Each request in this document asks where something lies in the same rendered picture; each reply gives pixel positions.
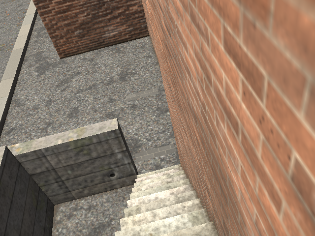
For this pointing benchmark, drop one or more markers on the stairs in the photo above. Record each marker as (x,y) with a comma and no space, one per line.
(164,203)

